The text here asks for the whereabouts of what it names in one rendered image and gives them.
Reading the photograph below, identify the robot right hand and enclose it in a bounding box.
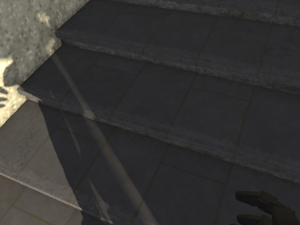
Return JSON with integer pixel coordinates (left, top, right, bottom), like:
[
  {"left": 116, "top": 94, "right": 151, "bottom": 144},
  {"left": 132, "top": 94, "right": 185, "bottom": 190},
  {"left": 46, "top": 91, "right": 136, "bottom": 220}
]
[{"left": 230, "top": 190, "right": 300, "bottom": 225}]

